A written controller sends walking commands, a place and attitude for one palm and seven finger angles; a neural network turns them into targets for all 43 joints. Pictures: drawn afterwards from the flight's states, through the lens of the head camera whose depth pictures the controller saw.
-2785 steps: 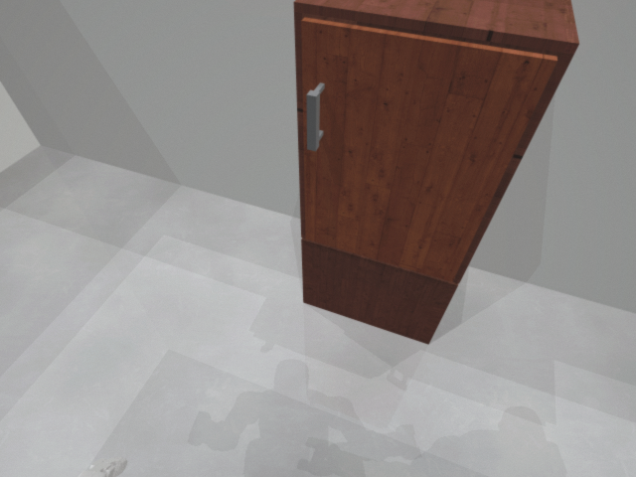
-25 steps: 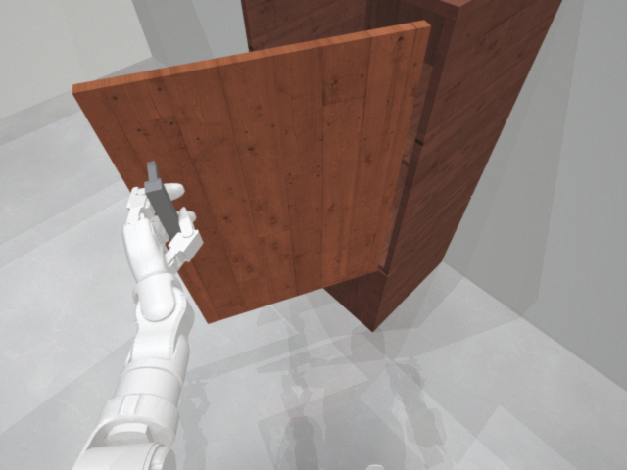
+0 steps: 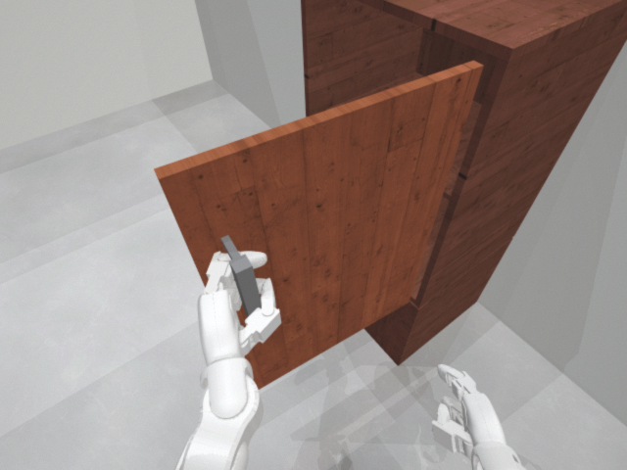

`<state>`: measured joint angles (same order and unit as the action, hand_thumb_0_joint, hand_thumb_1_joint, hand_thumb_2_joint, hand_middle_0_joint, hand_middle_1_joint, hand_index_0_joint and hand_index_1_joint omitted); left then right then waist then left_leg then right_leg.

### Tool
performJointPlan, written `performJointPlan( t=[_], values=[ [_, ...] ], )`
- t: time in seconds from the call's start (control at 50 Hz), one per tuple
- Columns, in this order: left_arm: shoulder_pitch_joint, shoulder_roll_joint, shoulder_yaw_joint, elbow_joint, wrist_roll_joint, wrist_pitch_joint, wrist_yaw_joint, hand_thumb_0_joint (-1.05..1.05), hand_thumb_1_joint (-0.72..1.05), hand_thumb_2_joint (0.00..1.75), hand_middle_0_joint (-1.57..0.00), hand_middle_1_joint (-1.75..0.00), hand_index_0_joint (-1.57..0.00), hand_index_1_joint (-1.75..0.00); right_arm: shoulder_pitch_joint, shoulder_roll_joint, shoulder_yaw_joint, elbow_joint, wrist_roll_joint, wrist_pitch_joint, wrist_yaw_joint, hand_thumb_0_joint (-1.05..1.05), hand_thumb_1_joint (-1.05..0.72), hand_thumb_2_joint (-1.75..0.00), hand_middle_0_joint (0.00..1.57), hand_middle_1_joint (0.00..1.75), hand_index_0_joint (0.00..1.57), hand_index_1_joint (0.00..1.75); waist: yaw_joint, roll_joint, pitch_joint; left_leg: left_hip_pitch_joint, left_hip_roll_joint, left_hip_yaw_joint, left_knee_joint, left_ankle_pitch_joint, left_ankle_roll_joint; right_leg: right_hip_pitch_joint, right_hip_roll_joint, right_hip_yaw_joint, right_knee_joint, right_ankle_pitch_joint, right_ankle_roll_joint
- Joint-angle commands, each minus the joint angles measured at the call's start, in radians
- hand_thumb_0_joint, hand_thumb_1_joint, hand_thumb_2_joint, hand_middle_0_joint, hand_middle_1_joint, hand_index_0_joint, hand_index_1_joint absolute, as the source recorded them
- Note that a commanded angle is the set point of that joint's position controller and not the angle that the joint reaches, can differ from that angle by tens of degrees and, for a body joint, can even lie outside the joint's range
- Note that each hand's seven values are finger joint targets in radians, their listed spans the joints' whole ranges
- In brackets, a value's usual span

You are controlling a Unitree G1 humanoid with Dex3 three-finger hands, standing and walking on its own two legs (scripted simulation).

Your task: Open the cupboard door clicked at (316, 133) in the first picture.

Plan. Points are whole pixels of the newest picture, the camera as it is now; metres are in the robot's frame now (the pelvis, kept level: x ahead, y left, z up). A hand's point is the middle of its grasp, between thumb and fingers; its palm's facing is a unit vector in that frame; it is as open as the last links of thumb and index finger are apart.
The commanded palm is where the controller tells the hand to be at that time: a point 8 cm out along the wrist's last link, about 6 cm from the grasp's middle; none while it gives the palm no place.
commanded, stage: open thumb and fingers to let go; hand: left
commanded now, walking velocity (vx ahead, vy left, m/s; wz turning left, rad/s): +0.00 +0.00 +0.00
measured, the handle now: (242, 282) +0.33 +0.12 +0.08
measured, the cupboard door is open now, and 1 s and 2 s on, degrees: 84 82 84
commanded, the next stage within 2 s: slide the hand sideways off the handle in 0.68 s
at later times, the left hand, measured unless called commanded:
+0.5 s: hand (261, 314) +0.28 +0.09 +0.08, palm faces +0.32 -0.95 -0.01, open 14.0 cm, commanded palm +0.24 +0.14 +0.07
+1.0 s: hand (246, 334) +0.26 +0.11 +0.07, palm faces -0.15 -0.99 -0.07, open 16.4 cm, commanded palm +0.24 +0.14 +0.07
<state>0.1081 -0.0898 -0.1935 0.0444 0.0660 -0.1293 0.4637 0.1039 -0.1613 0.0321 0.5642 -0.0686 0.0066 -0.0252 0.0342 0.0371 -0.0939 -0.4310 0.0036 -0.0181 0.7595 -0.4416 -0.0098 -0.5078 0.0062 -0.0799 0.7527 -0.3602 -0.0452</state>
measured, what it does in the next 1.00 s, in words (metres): stands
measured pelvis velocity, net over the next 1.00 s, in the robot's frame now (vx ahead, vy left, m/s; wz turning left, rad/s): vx -0.03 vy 0.01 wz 0.02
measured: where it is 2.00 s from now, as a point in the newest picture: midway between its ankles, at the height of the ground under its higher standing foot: outside the picture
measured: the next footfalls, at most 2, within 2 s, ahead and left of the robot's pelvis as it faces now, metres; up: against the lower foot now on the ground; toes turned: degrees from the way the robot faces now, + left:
none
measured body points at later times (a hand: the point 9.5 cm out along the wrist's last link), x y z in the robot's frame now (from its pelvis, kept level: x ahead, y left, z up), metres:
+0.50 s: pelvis -0.01 -0.01 +0.00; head +0.01 -0.03 +0.45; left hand +0.26 +0.14 +0.08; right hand +0.14 -0.23 -0.11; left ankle -0.03 +0.13 -0.71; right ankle +0.01 -0.09 -0.71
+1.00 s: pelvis -0.03 +0.01 +0.00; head -0.01 -0.01 +0.45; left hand +0.26 +0.16 +0.08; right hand +0.15 -0.20 -0.10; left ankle -0.03 +0.13 -0.71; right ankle +0.01 -0.09 -0.71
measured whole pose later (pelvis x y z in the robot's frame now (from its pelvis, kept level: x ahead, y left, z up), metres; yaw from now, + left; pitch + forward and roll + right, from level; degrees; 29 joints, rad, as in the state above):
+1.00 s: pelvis -0.03 +0.01 +0.00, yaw +1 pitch +4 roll +0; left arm -0.04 0.14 -0.11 0.20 -0.14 -0.21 -0.10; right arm 0.21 -0.23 0.05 0.59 0.01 -0.10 -0.06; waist 0.03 0.06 -0.04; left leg -0.45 -0.02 -0.02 0.78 -0.40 0.00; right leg -0.52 -0.02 -0.09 0.76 -0.32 -0.04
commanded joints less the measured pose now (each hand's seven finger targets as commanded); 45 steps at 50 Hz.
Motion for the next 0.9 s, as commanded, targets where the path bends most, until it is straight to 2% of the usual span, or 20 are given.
performJointPlan(
  t=[0.0, 0.08, 0.18, 0.24, 0.28, 0.3, 0.34, 0.4, 0.5, 0.52, 0.58, 0.64, 0.68, 0.7, 0.76, 0.78, 0.8, 0.82, 0.84, 0.88],
  values=[
    [-0.183, 0.002, 0.031, -0.259, -0.011, -0.051, -0.029, 0.00, 0.34, 0.66, -0.36, -1.29, -0.36, -1.29, -0.012, -0.088, -0.033, -0.127, 0.002, -0.024, -0.016, 0.00, -0.90, -0.90, 0.20, 0.30, 0.20, 0.30, -0.025, -0.060, -0.214, 0.015, -0.016, 0.020, -0.075, 0.346, 0.007, 0.232, -0.029, 0.052, -0.088, 0.416, 0.019],
    [-0.178, 0.004, 0.039, -0.243, -0.028, -0.044, -0.042, 0.00, 0.06, 0.54, -0.34, -1.26, -0.34, -1.26, -0.015, -0.092, -0.031, -0.132, 0.006, -0.024, -0.018, 0.00, -0.90, -0.90, 0.20, 0.30, 0.20, 0.30, -0.030, -0.099, -0.179, 0.000, -0.013, 0.012, -0.076, 0.315, 0.007, 0.220, -0.027, 0.051, -0.100, 0.378, 0.023],
    [-0.167, 0.014, 0.051, -0.255, -0.029, -0.057, -0.040, 0.00, -0.29, 0.39, -0.32, -1.22, -0.32, -1.22, -0.008, -0.097, -0.036, -0.131, 0.007, -0.037, -0.016, 0.00, -0.90, -0.90, 0.20, 0.30, 0.20, 0.30, -0.020, -0.085, -0.213, -0.006, -0.014, 0.012, -0.074, 0.314, 0.006, 0.231, -0.030, 0.057, -0.093, 0.368, 0.019],
    [-0.178, 0.018, 0.052, -0.248, -0.025, -0.065, -0.035, 0.00, -0.50, 0.30, -0.30, -1.20, -0.30, -1.20, -0.002, -0.100, -0.039, -0.126, 0.006, -0.046, -0.016, 0.00, -0.90, -0.90, 0.20, 0.30, 0.20, 0.30, -0.024, -0.117, -0.209, -0.021, -0.014, 0.013, -0.074, 0.284, 0.008, 0.226, -0.034, 0.065, -0.101, 0.332, 0.025],
    [-0.197, 0.032, 0.062, -0.243, -0.026, -0.070, -0.033, 0.00, -0.50, 0.30, -0.30, -1.20, -0.30, -1.20, -0.003, -0.105, -0.041, -0.121, 0.008, -0.052, -0.017, 0.00, -0.90, -0.90, 0.20, 0.30, 0.20, 0.30, -0.027, -0.120, -0.203, -0.026, -0.015, 0.013, -0.073, 0.272, 0.010, 0.221, -0.034, 0.071, -0.108, 0.315, 0.025],
    [-0.179, 0.041, 0.077, -0.240, -0.029, -0.076, -0.033, 0.00, -0.50, 0.30, -0.29, -1.15, -0.29, -1.15, -0.003, -0.105, -0.043, -0.120, 0.006, -0.056, -0.018, 0.00, -0.90, -0.90, 0.20, 0.30, 0.20, 0.30, -0.017, -0.119, -0.214, -0.031, -0.015, 0.017, -0.074, 0.265, 0.010, 0.229, -0.037, 0.078, -0.112, 0.307, 0.027],
    [-0.182, 0.024, 0.058, -0.247, -0.029, -0.086, -0.038, 0.00, -0.50, 0.30, -0.27, -1.05, -0.27, -1.05, 0.002, -0.104, -0.043, -0.118, 0.007, -0.063, -0.017, 0.00, -0.90, -0.90, 0.20, 0.30, 0.20, 0.30, -0.020, -0.105, -0.209, -0.031, -0.017, 0.019, -0.077, 0.260, 0.011, 0.225, -0.037, 0.077, -0.113, 0.295, 0.026],
    [-0.169, 0.045, 0.080, -0.233, -0.037, -0.096, -0.042, 0.00, -0.50, 0.30, -0.25, -0.90, -0.25, -0.90, -0.003, -0.108, -0.044, -0.112, 0.011, -0.070, -0.018, 0.00, -0.90, -0.90, 0.20, 0.30, 0.20, 0.30, -0.019, -0.102, -0.188, -0.040, -0.017, 0.020, -0.083, 0.233, 0.011, 0.216, -0.038, 0.085, -0.128, 0.253, 0.027],
    [-0.236, 0.042, 0.070, -0.203, -0.036, -0.103, -0.039, 0.00, -0.50, 0.30, -0.21, -0.65, -0.21, -0.65, -0.013, -0.111, -0.042, -0.103, 0.010, -0.082, -0.021, 0.00, -0.90, -0.90, 0.20, 0.30, 0.20, 0.30, -0.028, -0.096, -0.152, -0.042, -0.020, 0.021, -0.087, 0.177, 0.016, 0.177, -0.040, 0.092, -0.157, 0.145, 0.029],
    [-0.254, 0.043, 0.074, -0.189, -0.040, -0.105, -0.039, 0.00, -0.50, 0.30, -0.20, -0.60, -0.20, -0.60, -0.015, -0.112, -0.042, -0.098, 0.010, -0.084, -0.022, 0.00, -0.90, -0.90, 0.20, 0.30, 0.20, 0.30, -0.032, -0.117, -0.158, -0.043, -0.020, 0.019, -0.085, 0.167, 0.017, 0.175, -0.041, 0.095, -0.161, 0.125, 0.031],
    [-0.293, 0.043, 0.076, -0.176, -0.042, -0.110, -0.036, 0.00, -0.50, 0.30, -0.18, -0.45, -0.18, -0.45, -0.023, -0.112, -0.041, -0.096, 0.012, -0.087, -0.022, 0.00, -0.90, -0.90, 0.20, 0.30, 0.20, 0.30, -0.028, -0.095, -0.155, -0.039, -0.023, 0.017, -0.093, 0.149, 0.016, 0.169, -0.040, 0.093, -0.169, 0.086, 0.027],
    [-0.318, 0.044, 0.084, -0.153, -0.041, -0.111, -0.024, 0.00, -0.50, 0.30, -0.15, -0.30, -0.15, -0.30, -0.029, -0.107, -0.037, -0.092, 0.012, -0.089, -0.022, 0.00, -0.90, -0.90, 0.20, 0.30, 0.20, 0.30, -0.026, -0.111, -0.163, -0.042, -0.025, 0.018, -0.094, 0.141, 0.017, 0.170, -0.042, 0.094, -0.171, 0.072, 0.029],
    [-0.328, 0.047, 0.091, -0.131, -0.039, -0.105, -0.016, 0.00, -0.50, 0.30, -0.15, -0.30, -0.15, -0.30, -0.037, -0.108, -0.037, -0.091, 0.012, -0.085, -0.021, 0.00, -0.90, -0.90, 0.20, 0.30, 0.20, 0.30, -0.021, -0.094, -0.158, -0.037, -0.025, 0.018, -0.098, 0.136, 0.017, 0.166, -0.040, 0.092, -0.176, 0.060, 0.027],
    [-0.343, 0.058, 0.106, -0.113, -0.043, -0.103, -0.011, 0.00, -0.50, 0.30, -0.15, -0.30, -0.15, -0.30, -0.037, -0.106, -0.033, -0.089, 0.011, -0.083, -0.022, 0.00, -0.90, -0.90, 0.20, 0.30, 0.20, 0.30, -0.021, -0.121, -0.155, -0.052, -0.026, 0.017, -0.101, 0.123, 0.018, 0.168, -0.042, 0.094, -0.179, 0.041, 0.031],
    [-0.408, 0.022, 0.073, -0.100, -0.041, -0.104, -0.010, 0.00, -0.50, 0.30, -0.15, -0.30, -0.15, -0.30, -0.044, -0.103, -0.031, -0.085, 0.010, -0.083, -0.022, 0.00, -0.90, -0.90, 0.20, 0.30, 0.20, 0.30, -0.036, -0.112, -0.146, -0.037, -0.024, 0.015, -0.103, 0.115, 0.019, 0.143, -0.040, 0.085, -0.180, 0.025, 0.030],
    [-0.386, 0.120, -0.086, -0.041, 0.056, -0.132, -0.204, 0.00, -0.50, 0.30, -0.15, -0.30, -0.15, -0.30, 0.014, -0.147, -0.025, -0.060, 0.013, -0.092, -0.020, 0.00, -0.90, -0.90, 0.20, 0.30, 0.20, 0.30, -0.105, -0.177, -0.102, -0.025, -0.024, 0.015, -0.095, 0.126, 0.037, 0.121, -0.035, 0.096, -0.144, 0.126, 0.030],
    [-0.463, 0.208, 0.005, -0.112, 0.020, -0.164, -0.306, 0.00, -0.50, 0.30, -0.15, -0.30, -0.15, -0.30, 0.021, -0.146, -0.034, -0.086, 0.026, -0.096, -0.027, 0.00, -0.90, -0.90, 0.20, 0.30, 0.20, 0.30, -0.077, -0.110, -0.182, -0.021, -0.024, 0.017, -0.090, 0.146, 0.040, 0.151, -0.040, 0.101, -0.125, 0.169, 0.026],
    [-0.472, 0.219, -0.003, -0.131, 0.007, -0.180, -0.388, 0.00, -0.50, 0.30, -0.15, -0.30, -0.15, -0.30, 0.016, -0.145, -0.033, -0.095, 0.031, -0.101, -0.035, 0.00, -0.90, -0.90, 0.20, 0.30, 0.20, 0.30, -0.067, -0.060, -0.217, 0.000, -0.027, 0.021, -0.089, 0.161, 0.039, 0.175, -0.041, 0.106, -0.114, 0.195, 0.022],
    [-0.484, 0.191, -0.038, -0.124, -0.021, -0.186, -0.462, 0.00, -0.50, 0.30, -0.15, -0.30, -0.15, -0.30, 0.020, -0.140, -0.027, -0.105, 0.043, -0.115, -0.038, 0.00, -0.90, -0.90, 0.20, 0.30, 0.20, 0.30, -0.079, -0.054, -0.199, 0.003, -0.028, 0.015, -0.093, 0.158, 0.037, 0.162, -0.039, 0.095, -0.112, 0.195, 0.021],
    [-0.505, 0.160, -0.073, -0.084, -0.122, -0.168, -0.610, 0.00, -0.50, 0.30, -0.15, -0.30, -0.15, -0.30, 0.018, -0.153, -0.016, -0.121, 0.069, -0.142, -0.044, 0.00, -0.90, -0.90, 0.20, 0.30, 0.20, 0.30, -0.104, -0.047, -0.160, 0.010, -0.029, 0.002, -0.095, 0.116, 0.037, 0.133, -0.031, 0.090, -0.126, 0.145, 0.019]
  ],
)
